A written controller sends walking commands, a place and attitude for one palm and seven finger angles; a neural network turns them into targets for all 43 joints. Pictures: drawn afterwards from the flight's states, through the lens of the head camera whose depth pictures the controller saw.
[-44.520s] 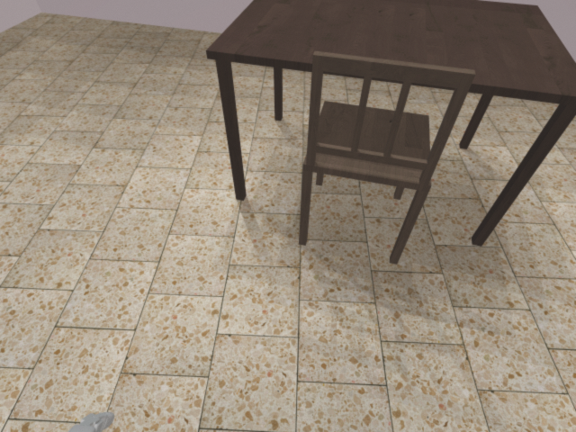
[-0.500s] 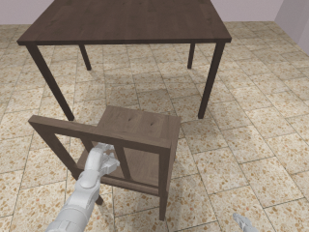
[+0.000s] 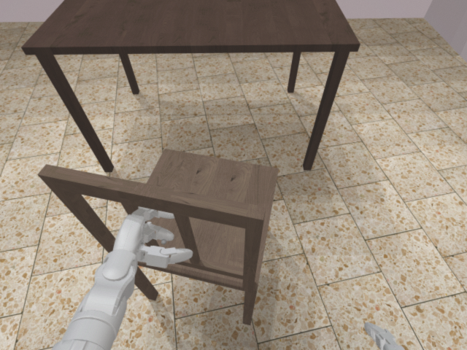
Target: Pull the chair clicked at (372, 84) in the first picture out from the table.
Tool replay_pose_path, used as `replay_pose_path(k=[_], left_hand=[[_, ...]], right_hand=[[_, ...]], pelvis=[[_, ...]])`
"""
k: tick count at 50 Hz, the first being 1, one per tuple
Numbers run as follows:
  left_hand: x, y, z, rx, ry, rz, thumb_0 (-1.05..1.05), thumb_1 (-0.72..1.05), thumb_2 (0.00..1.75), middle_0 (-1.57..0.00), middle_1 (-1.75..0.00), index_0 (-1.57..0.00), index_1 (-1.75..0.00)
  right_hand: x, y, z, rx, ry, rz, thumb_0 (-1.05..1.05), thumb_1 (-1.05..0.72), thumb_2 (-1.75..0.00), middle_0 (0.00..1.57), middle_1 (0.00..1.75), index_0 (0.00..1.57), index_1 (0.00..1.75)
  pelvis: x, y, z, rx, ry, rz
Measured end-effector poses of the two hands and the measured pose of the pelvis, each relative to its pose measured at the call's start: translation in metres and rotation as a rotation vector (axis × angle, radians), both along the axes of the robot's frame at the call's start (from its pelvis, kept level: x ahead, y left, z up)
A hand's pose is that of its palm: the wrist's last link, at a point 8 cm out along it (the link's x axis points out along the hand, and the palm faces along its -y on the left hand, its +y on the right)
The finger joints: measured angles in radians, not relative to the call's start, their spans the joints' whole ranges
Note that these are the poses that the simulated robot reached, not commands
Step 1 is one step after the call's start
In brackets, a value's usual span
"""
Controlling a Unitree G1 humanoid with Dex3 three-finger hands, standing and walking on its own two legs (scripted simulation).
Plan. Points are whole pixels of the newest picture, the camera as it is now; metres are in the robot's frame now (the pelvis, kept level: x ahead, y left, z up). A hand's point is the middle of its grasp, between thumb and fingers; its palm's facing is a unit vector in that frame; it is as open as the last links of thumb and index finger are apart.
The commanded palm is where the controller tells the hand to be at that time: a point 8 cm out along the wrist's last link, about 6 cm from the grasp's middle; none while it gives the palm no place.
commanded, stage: open the thumb and straighten the fingers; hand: left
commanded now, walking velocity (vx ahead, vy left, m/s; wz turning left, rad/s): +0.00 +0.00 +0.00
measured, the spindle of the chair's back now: (143, 229) +0.38 +0.21 -0.09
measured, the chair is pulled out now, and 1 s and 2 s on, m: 0.54 0.54 0.54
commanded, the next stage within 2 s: draw the fingers out of the gap in 0.40 s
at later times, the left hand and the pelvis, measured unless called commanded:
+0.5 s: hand (173, 239) +0.32 +0.12 -0.03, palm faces -0.07 -0.98 -0.19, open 17.3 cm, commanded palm +0.30 +0.18 -0.01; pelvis +0.01 -0.02 -0.01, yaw +0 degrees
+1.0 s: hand (164, 281) +0.25 +0.13 -0.04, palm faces -0.03 -0.98 -0.21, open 17.5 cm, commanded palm +0.23 +0.18 -0.01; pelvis +0.02 -0.02 -0.02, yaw +1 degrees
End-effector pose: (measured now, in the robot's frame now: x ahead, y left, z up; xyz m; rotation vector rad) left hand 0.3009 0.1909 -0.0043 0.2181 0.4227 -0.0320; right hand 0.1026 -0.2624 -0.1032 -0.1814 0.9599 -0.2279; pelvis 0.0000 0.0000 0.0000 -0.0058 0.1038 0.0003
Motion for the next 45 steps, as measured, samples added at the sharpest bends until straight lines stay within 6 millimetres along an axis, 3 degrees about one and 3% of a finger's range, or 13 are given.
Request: replay_pose_path(k=[4, 8, 16, 21, 33, 45], left_hand=[[0.003, -0.003, -0.002, -0.008, 0.012, 0.012, 0.01, -0.29, 0.32, -0.41, -1.18, -0.40, -1.17], [0.006, -0.007, -0.003, -0.011, 0.015, 0.016, 0.00, -0.43, 0.26, -0.34, -0.94, -0.32, -0.94], [0.007, -0.014, -0.006, -0.011, 0.012, 0.011, -0.01, -0.52, 0.21, -0.18, -0.40, -0.14, -0.41], [0.008, -0.016, -0.006, -0.014, 0.013, 0.011, -0.01, -0.53, 0.20, -0.12, -0.17, -0.06, -0.17], [0.001, -0.018, -0.010, -0.015, 0.012, 0.024, -0.01, -0.54, 0.20, -0.06, -0.02, -0.01, -0.02], [-0.051, -0.015, -0.012, 0.005, 0.044, 0.048, -0.01, -0.54, 0.20, -0.04, -0.01, -0.01, 0.00]], right_hand=[[0.006, 0.005, -0.006, 0.016, -0.013, 0.013, 0.01, -0.91, -0.90, 0.20, 0.30, 0.20, 0.30], [0.011, 0.010, -0.009, 0.035, -0.026, 0.023, 0.01, -0.91, -0.90, 0.20, 0.30, 0.20, 0.30], [0.015, 0.009, -0.014, 0.047, -0.029, 0.034, 0.01, -0.91, -0.90, 0.21, 0.30, 0.21, 0.30], [0.015, 0.000, -0.013, 0.034, -0.027, 0.023, 0.01, -0.91, -0.90, 0.21, 0.30, 0.21, 0.30], [0.017, -0.018, -0.010, 0.000, -0.033, 0.007, 0.01, -0.91, -0.90, 0.21, 0.30, 0.21, 0.30], [0.051, -0.004, -0.005, 0.015, -0.137, 0.046, 0.01, -0.91, -0.90, 0.20, 0.30, 0.20, 0.30]], pelvis=[[0.000, -0.001, -0.003, 0.004, 0.011, 0.002], [0.002, -0.003, -0.006, 0.006, 0.020, 0.000], [0.004, -0.010, -0.009, 0.008, 0.031, 0.002], [0.006, -0.015, -0.010, 0.009, 0.035, 0.000], [0.011, -0.020, -0.013, 0.010, 0.054, -0.003], [0.019, -0.017, -0.017, 0.006, 0.062, 0.009]])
